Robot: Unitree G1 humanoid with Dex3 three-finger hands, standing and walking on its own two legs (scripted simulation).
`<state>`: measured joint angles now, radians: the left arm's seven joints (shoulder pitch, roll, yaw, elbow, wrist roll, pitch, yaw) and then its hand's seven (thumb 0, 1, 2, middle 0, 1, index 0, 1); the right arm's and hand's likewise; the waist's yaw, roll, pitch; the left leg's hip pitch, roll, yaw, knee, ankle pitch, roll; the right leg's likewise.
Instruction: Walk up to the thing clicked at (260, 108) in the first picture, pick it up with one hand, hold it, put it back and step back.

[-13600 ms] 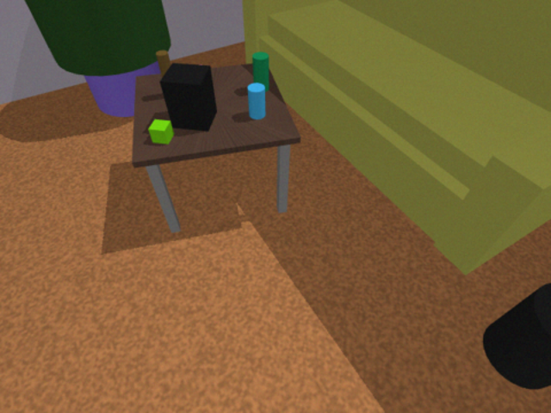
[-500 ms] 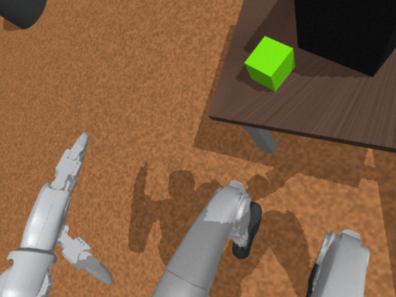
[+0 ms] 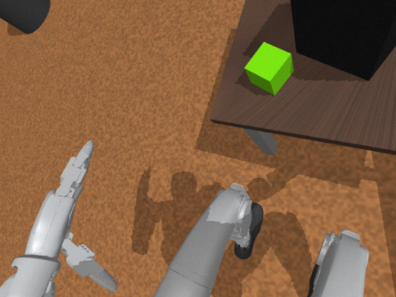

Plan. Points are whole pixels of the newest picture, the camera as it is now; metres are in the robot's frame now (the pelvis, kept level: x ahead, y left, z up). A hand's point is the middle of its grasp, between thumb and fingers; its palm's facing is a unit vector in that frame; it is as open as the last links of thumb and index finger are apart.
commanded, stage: settle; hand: right
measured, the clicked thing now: out of the picture +0.61 -0.30 -0.02
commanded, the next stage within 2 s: lift in 0.56 s
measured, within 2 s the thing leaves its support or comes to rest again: neither
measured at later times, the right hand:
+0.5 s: hand out of the picture +0.60 -0.31 +0.03, palm faces +0.39 +0.92 -0.03, open 9.0 cm
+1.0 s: hand out of the picture +0.58 -0.30 +0.07, palm faces +0.40 +0.92 -0.03, open 9.1 cm
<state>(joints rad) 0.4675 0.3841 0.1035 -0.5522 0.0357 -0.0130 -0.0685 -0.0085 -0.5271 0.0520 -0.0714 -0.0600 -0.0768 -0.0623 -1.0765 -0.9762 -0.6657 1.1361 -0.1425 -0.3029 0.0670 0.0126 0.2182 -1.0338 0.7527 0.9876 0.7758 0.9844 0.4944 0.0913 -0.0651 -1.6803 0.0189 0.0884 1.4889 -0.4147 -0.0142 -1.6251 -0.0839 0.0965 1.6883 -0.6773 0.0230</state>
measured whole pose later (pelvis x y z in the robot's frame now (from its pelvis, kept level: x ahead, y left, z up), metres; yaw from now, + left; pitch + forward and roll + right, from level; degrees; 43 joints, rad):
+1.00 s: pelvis +0.03 +0.00 +0.06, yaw -2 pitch +31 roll +5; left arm 0.41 0.30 0.03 -0.29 0.06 0.01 -0.05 -0.01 -0.51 0.03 -0.06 -0.06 -0.08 -0.05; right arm -0.94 -0.79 -0.68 1.18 -0.09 -0.38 0.03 0.01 0.24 -1.06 0.74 1.02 0.77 1.02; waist 0.39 0.04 -0.10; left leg -1.41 0.02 0.08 1.28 -0.41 -0.01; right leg -1.34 -0.08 0.07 1.44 -0.63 0.03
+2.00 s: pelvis +0.05 +0.00 +0.15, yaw -5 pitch +15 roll +1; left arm 0.39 0.22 0.08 0.14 0.03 -0.03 0.01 -0.01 -0.54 0.05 -0.06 -0.06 -0.07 -0.06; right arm -0.42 -0.27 -0.39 0.76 0.07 -0.41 -0.03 0.01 0.25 -1.07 0.74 1.04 0.77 1.03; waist 0.12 0.02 -0.10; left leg -0.85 0.05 0.05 0.94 -0.35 -0.02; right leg -0.76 -0.04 0.01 1.02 -0.52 0.02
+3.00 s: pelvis +0.06 +0.00 +0.18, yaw -5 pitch +8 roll +1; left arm 0.34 0.20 0.09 0.31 0.01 -0.03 0.04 -0.01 -0.54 0.05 -0.06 -0.06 -0.06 -0.06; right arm -0.25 -0.17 -0.26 0.53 0.10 -0.34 -0.08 0.01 0.25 -1.07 0.74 1.04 0.77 1.03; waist 0.05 0.01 -0.05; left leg -0.62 0.05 0.04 0.78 -0.30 -0.03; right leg -0.52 -0.03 0.00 0.82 -0.45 0.02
